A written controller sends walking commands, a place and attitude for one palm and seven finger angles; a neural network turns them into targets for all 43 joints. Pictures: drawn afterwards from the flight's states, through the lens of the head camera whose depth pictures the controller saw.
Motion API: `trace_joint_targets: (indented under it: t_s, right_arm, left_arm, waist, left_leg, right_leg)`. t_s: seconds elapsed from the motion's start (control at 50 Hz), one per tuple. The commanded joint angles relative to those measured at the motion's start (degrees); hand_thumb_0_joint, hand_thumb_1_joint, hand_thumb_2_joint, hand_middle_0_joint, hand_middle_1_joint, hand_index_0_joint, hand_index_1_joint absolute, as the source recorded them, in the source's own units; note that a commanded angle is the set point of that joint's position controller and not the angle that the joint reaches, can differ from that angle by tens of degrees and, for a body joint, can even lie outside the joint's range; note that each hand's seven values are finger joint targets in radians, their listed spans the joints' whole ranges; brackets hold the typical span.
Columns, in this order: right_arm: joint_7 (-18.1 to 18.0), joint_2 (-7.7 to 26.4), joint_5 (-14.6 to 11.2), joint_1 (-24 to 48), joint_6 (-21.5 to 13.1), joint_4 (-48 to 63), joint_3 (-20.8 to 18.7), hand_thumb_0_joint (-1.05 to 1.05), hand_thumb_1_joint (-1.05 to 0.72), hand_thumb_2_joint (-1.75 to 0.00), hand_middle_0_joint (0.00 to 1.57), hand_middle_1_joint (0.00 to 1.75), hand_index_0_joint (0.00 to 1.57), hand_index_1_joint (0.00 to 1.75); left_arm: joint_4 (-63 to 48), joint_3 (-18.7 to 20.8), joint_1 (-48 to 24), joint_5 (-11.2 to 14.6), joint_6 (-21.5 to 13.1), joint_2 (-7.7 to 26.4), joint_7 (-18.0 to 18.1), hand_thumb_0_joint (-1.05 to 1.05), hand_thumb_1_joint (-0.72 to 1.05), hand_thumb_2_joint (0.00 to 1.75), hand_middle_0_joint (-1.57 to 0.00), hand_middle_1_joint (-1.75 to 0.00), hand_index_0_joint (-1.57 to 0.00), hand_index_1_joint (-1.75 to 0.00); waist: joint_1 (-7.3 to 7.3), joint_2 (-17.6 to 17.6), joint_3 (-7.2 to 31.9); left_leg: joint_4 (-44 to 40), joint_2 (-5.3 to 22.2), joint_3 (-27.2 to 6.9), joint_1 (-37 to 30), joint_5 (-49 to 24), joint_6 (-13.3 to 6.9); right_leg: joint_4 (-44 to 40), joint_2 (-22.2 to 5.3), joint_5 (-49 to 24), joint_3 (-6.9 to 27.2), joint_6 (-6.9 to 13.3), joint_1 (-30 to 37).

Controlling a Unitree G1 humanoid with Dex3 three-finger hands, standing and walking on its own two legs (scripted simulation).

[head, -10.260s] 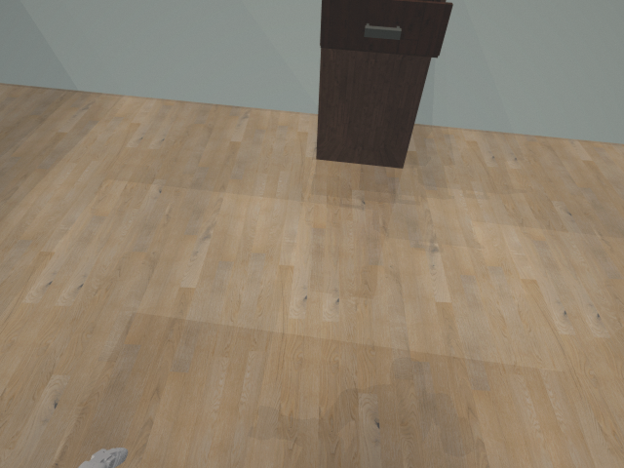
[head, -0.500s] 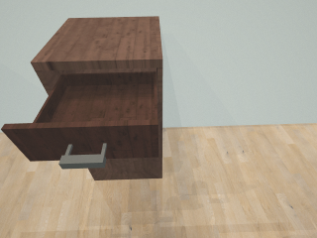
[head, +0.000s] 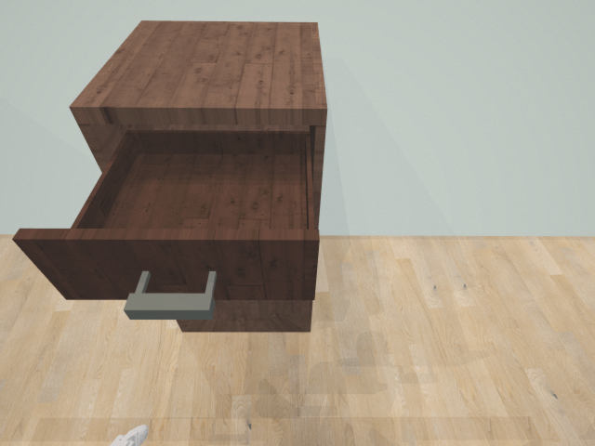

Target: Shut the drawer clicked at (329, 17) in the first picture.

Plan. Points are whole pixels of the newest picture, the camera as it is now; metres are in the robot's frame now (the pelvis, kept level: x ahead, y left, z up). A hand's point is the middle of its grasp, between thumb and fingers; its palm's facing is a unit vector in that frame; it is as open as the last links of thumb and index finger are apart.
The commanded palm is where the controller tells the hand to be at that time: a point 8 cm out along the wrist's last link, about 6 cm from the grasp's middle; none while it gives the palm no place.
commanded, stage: raise the hand and make a fist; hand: left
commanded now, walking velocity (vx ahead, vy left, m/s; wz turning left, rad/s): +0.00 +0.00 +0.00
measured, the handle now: (174, 292) +0.32 +0.21 +0.02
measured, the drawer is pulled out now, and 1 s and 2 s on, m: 0.28 0.27 0.27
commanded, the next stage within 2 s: bring the fist close to the handle in 1.78 s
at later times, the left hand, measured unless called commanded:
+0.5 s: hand (190, 427) +0.15 +0.14 +0.01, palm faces +0.06 -1.00 -0.06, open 4.9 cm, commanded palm +0.11 +0.21 +0.01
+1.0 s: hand (161, 425) +0.14 +0.16 +0.06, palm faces +0.06 -1.00 -0.06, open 3.1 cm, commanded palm +0.09 +0.21 +0.07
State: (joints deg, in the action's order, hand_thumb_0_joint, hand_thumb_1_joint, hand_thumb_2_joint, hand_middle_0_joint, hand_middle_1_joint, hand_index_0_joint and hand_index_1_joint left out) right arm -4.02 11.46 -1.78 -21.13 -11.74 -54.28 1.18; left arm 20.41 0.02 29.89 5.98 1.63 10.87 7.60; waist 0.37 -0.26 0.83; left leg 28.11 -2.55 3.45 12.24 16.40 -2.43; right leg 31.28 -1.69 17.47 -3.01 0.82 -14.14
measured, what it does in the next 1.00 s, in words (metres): stands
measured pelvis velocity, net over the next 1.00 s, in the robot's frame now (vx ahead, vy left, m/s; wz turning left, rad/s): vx -0.01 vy -0.02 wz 0.03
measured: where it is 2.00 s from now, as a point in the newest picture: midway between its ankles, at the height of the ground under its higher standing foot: outside the picture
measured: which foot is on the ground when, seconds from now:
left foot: down 0.00-1.00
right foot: down 0.00-1.00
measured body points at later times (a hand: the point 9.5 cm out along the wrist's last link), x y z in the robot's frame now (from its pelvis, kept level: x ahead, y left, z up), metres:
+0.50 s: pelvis -0.02 -0.04 -0.07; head +0.03 -0.04 +0.38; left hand +0.14 +0.19 +0.02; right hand +0.22 -0.22 -0.13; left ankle -0.02 +0.09 -0.73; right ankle -0.01 -0.11 -0.74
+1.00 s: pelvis -0.01 -0.02 -0.04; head +0.00 -0.02 +0.41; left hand +0.13 +0.21 +0.06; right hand +0.19 -0.26 -0.09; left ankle -0.02 +0.09 -0.74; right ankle -0.01 -0.11 -0.74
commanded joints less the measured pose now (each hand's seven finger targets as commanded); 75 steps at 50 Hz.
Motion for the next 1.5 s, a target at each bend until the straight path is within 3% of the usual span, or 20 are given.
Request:
trace_joint_targets:
  t_s: [0.0,0.04,0.1,0.12,0.18,0.2,0.22,0.28,0.32,0.38,0.44,0.52,0.58,0.66,0.74,0.86,0.98,1.12,1.3,1.48]
  right_arm:
    - [-0.38,9.76,0.22,10.11,-9.20,16.65,-3.32,0.00,-0.90,-0.90,0.20,0.30,0.20,0.30]
    - [1.15,9.20,1.03,10.72,-9.00,19.96,-4.36,0.00,-0.90,-0.90,0.20,0.30,0.20,0.30]
    - [4.09,8.73,1.33,13.87,-7.04,24.16,-6.19,0.00,-0.90,-0.90,0.20,0.30,0.20,0.30]
    - [5.16,8.72,1.13,14.19,-6.28,24.98,-6.73,0.00,-0.90,-0.90,0.20,0.30,0.20,0.30]
    - [6.08,7.80,2.54,14.90,-6.49,29.77,-6.82,0.00,-0.90,-0.90,0.20,0.30,0.20,0.30]
    - [6.13,7.14,2.89,14.54,-6.24,30.08,-6.66,0.00,-0.90,-0.90,0.20,0.30,0.20,0.30]
    - [5.93,7.82,3.16,13.35,-5.48,29.55,-6.74,0.00,-0.90,-0.90,0.20,0.30,0.20,0.30]
    - [4.91,6.86,2.27,13.89,-4.17,31.57,-5.62,0.00,-0.90,-0.90,0.20,0.30,0.20,0.30]
    - [4.12,7.56,1.44,13.02,-3.72,31.73,-5.31,0.00,-0.90,-0.90,0.20,0.30,0.20,0.30]
    - [2.46,8.86,0.12,12.81,-3.79,33.51,-4.78,0.00,-0.90,-0.90,0.20,0.30,0.20,0.30]
    - [0.71,8.87,-1.30,12.26,-3.25,34.73,-4.08,0.00,-0.90,-0.90,0.20,0.30,0.20,0.30]
    - [-0.79,6.79,-1.23,14.58,-1.27,33.96,-3.71,0.00,-0.90,-0.90,0.20,0.30,0.20,0.30]
    - [-0.59,5.22,-1.11,14.80,-1.00,33.15,-3.62,0.00,-0.90,-0.90,0.20,0.30,0.20,0.30]
    - [0.33,4.78,-0.82,13.97,-2.39,32.01,-4.31,0.00,-0.90,-0.90,0.20,0.30,0.20,0.30]
    - [0.78,6.72,-1.20,13.14,-5.26,31.51,-4.36,0.00,-0.90,-0.90,0.20,0.30,0.20,0.30]
    - [-0.06,7.90,-1.74,12.39,-8.20,31.58,-4.59,0.00,-0.90,-0.90,0.20,0.30,0.20,0.30]
    - [1.02,7.28,-1.34,13.06,-8.30,32.97,-3.43,0.00,-0.90,-0.90,0.20,0.30,0.20,0.30]
    - [1.33,7.53,-1.44,14.58,-6.88,34.07,-1.88,0.00,-0.90,-0.90,0.20,0.30,0.20,0.30]
    - [2.07,6.57,-1.26,13.49,-7.74,34.79,-0.44,0.00,-0.90,-0.90,0.20,0.30,0.20,0.30]
    - [1.29,7.01,-1.71,14.33,-6.72,33.85,-0.80,0.00,-0.90,-0.90,0.20,0.30,0.20,0.30]
  left_arm:
    - [-30.10,-2.50,-7.67,1.67,-9.70,-1.81,-0.03,0.00,0.90,0.90,-0.34,-0.45,-0.34,-0.45]
    - [-22.65,-2.97,6.98,1.95,-14.08,-6.04,-3.14,0.00,0.90,0.90,-0.38,-0.50,-0.38,-0.50]
    - [-19.32,0.11,21.43,5.46,-25.06,-7.63,-12.67,0.00,0.90,0.90,-0.44,-0.56,-0.44,-0.56]
    - [-18.47,3.74,23.92,5.37,-28.11,-4.35,-14.78,0.00,0.90,0.90,-0.46,-0.58,-0.46,-0.58]
    - [-40.23,6.27,10.93,3.82,-39.51,2.97,-16.98,0.00,0.90,0.90,-0.52,-0.65,-0.52,-0.65]
    - [-43.07,7.94,9.58,3.15,-41.59,5.31,-15.90,0.00,0.90,0.90,-0.54,-0.67,-0.54,-0.67]
    - [-46.26,11.36,6.17,2.44,-42.71,9.28,-13.78,0.00,0.90,0.90,-0.56,-0.69,-0.56,-0.69]
    - [-47.84,7.64,3.18,4.01,-43.72,3.20,-12.69,0.00,0.90,0.90,-0.62,-0.75,-0.62,-0.75]
    - [-46.38,7.20,0.54,5.72,-42.22,2.42,-14.77,0.00,0.90,0.90,-0.66,-0.80,-0.66,-0.80]
    - [-42.90,3.74,1.97,8.60,-35.75,1.70,-21.64,0.00,0.90,0.90,-0.72,-0.86,-0.72,-0.86]
    - [-41.87,7.03,2.83,9.45,-26.67,7.03,-26.02,0.00,0.90,0.90,-0.78,-0.93,-0.78,-0.93]
    - [-40.37,16.47,6.20,10.83,-18.48,10.82,-23.15,0.00,0.90,0.90,-0.86,-1.01,-0.86,-1.01]
    - [-43.24,17.52,9.29,12.80,-19.42,6.74,-19.02,0.00,0.90,0.90,-0.92,-1.08,-0.92,-1.08]
    - [-46.15,18.42,15.07,11.13,-24.31,7.97,-16.94,0.00,0.90,0.90,-1.00,-1.17,-1.00,-1.17]
    - [-47.18,11.24,12.20,11.14,-27.51,4.77,-20.66,0.00,0.90,0.90,-1.08,-1.25,-1.08,-1.25]
    - [-50.01,12.34,10.20,11.57,-26.94,7.57,-21.37,0.00,0.90,0.90,-1.20,-1.38,-1.20,-1.38]
    - [-56.28,9.29,9.91,9.81,-23.48,4.95,-16.53,0.00,0.90,0.90,-1.32,-1.51,-1.32,-1.51]
    - [-57.45,6.96,9.45,7.29,-14.70,5.31,-15.82,0.00,0.90,0.90,-1.40,-1.60,-1.40,-1.60]
    - [-68.02,4.85,7.98,6.82,-11.20,3.52,-13.99,0.00,0.90,0.90,-1.40,-1.60,-1.40,-1.60]
    - [-62.96,6.87,10.16,6.88,-6.40,4.39,-14.48,0.00,0.90,0.90,-1.40,-1.60,-1.40,-1.60]
  waist:
    - [-3.35,-0.31,-1.03]
    - [-0.40,-12.26,-0.66]
    - [3.34,-17.04,1.77]
    - [4.74,-12.57,3.23]
    - [4.42,9.21,16.22]
    - [4.08,13.36,17.36]
    - [3.32,15.24,17.18]
    - [-0.63,11.35,14.58]
    - [-3.30,4.51,12.02]
    - [-3.85,-1.18,12.69]
    - [-2.20,-3.01,16.97]
    - [1.28,-5.93,17.50]
    - [2.38,-5.07,14.74]
    - [3.15,-0.86,14.48]
    - [-0.11,-0.86,10.25]
    - [0.29,0.28,10.46]
    - [1.09,4.32,9.90]
    - [1.41,1.95,4.80]
    - [2.01,4.27,7.59]
    - [2.41,-0.92,4.87]
  left_leg:
    - [-1.16,3.54,-7.39,5.51,-3.87,2.14]
    - [3.55,3.37,-6.55,9.80,-6.97,2.15]
    - [11.32,2.51,-4.08,18.71,-8.84,3.33]
    - [12.97,2.10,-3.39,20.39,-9.87,3.80]
    - [20.01,2.18,-2.28,18.18,-14.89,2.97]
    - [21.49,2.44,-2.60,17.78,-15.45,2.71]
    - [22.78,2.94,-3.43,18.80,-13.89,2.75]
    - [25.77,2.83,-4.86,22.46,-5.97,1.40]
    - [27.36,2.68,-5.43,26.07,0.04,0.68]
    - [28.31,2.24,-4.71,29.55,4.03,0.20]
    - [27.81,1.61,-4.18,29.35,2.45,0.01]
    - [24.69,1.88,-5.07,28.19,-0.38,0.69]
    - [21.50,2.09,-5.20,26.24,-2.95,1.45]
    - [19.76,2.16,-4.38,23.74,-6.30,1.40]
    - [19.39,2.13,-4.70,22.00,-4.22,0.77]
    - [16.81,2.15,-4.89,18.52,-0.98,0.45]
    - [13.16,2.72,-5.52,14.14,-2.20,0.48]
    - [9.81,3.60,-6.55,13.36,-1.19,0.65]
    - [7.94,4.06,-7.28,8.15,-6.41,1.69]
    - [6.85,3.45,-5.99,9.49,-5.43,1.36]
  right_leg:
    - [-1.85,1.18,-1.18,-2.66,0.93,-8.04]
    - [1.10,2.18,-0.64,-3.91,0.83,-11.27]
    - [9.46,2.56,-7.07,-4.41,0.76,-14.26]
    - [11.86,2.20,-9.64,-3.63,1.36,-13.68]
    - [20.05,1.90,-10.92,-0.85,2.28,-17.76]
    - [21.09,1.98,-9.93,-0.46,2.53,-20.18]
    - [22.04,2.27,-7.93,-0.13,2.52,-22.90]
    - [21.68,2.54,-3.39,0.45,2.27,-27.44]
    - [19.23,2.52,0.49,2.00,1.63,-28.22]
    - [14.10,1.51,5.39,5.88,0.29,-24.03]
    - [9.77,-0.90,3.95,10.49,-1.60,-15.74]
    - [9.43,-2.28,-4.19,10.39,-3.06,-8.51]
    - [10.72,-2.00,-13.60,7.27,-2.72,-6.49]
    - [12.03,-1.58,-19.29,5.65,-2.49,-6.36]
    - [8.98,-1.16,-11.26,5.77,-2.89,-11.91]
    - [6.22,-0.04,2.34,4.47,-0.74,-13.25]
    - [8.29,1.54,-0.59,-0.83,0.34,-12.74]
    - [6.47,2.00,-0.65,-1.81,0.46,-11.05]
    - [6.85,2.14,-4.35,-3.39,0.55,-8.65]
    - [4.07,2.00,-5.96,-2.41,0.26,-6.26]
